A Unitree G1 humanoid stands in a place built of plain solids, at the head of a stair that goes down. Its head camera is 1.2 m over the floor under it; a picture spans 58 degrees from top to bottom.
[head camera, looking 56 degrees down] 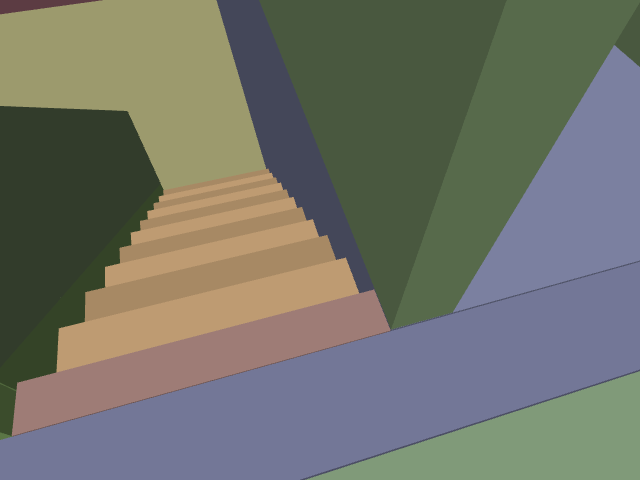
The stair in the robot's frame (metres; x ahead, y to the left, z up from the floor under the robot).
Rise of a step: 0.20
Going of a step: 0.25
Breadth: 1.04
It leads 16 degrees to the left of straight ahead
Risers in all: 11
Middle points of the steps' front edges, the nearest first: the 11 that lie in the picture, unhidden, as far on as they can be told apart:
0.48 0.33 0.00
0.72 0.40 -0.20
0.96 0.47 -0.40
1.20 0.54 -0.60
1.44 0.61 -0.80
1.68 0.67 -1.00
1.92 0.74 -1.20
2.16 0.81 -1.40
2.40 0.88 -1.60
2.64 0.95 -1.80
2.88 1.02 -2.00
